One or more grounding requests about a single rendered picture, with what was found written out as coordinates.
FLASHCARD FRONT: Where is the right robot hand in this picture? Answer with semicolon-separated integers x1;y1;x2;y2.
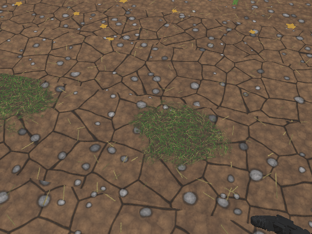
251;214;312;234

